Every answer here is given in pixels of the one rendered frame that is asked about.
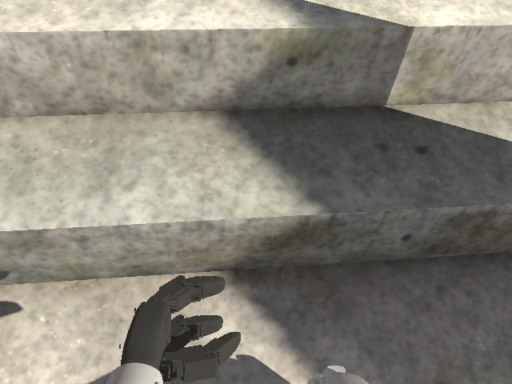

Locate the robot right shin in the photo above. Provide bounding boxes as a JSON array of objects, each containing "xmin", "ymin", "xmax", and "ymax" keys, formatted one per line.
[{"xmin": 322, "ymin": 366, "xmax": 346, "ymax": 377}]

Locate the left robot hand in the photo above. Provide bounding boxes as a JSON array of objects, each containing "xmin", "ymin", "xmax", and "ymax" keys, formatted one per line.
[{"xmin": 119, "ymin": 275, "xmax": 241, "ymax": 383}]

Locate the left robot forearm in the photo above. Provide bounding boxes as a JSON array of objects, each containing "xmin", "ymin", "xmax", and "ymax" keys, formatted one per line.
[{"xmin": 106, "ymin": 362, "xmax": 163, "ymax": 384}]

